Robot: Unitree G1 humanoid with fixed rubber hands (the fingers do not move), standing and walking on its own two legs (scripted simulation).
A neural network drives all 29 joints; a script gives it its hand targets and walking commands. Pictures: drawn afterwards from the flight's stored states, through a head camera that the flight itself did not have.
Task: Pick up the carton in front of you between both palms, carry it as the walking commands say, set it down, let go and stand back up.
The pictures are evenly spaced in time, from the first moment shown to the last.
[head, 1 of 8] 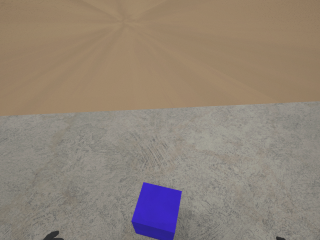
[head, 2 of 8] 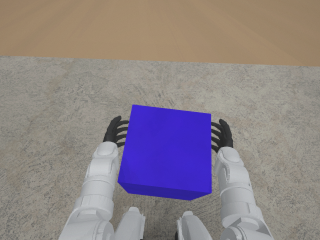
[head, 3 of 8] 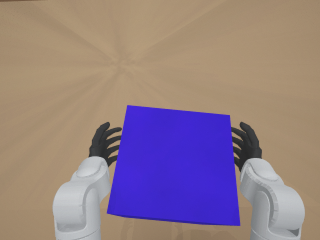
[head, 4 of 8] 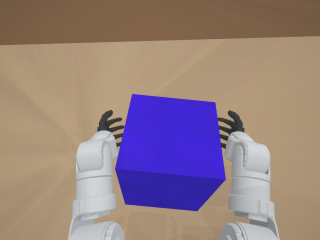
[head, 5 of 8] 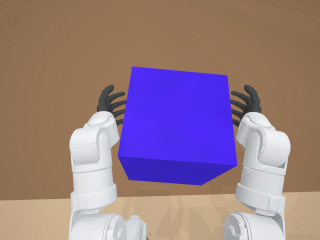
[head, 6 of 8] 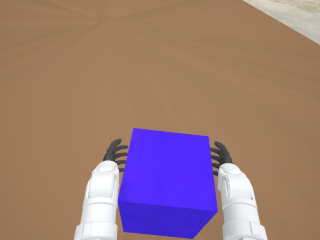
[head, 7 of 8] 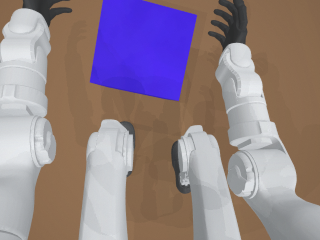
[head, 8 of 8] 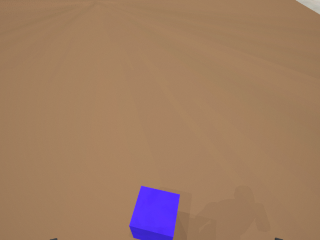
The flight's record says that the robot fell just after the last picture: no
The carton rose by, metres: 1.05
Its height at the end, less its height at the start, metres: +0.33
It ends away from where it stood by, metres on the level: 5.21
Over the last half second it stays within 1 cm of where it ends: yes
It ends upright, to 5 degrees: yes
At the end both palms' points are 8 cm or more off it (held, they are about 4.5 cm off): yes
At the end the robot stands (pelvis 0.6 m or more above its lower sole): yes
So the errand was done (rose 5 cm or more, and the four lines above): yes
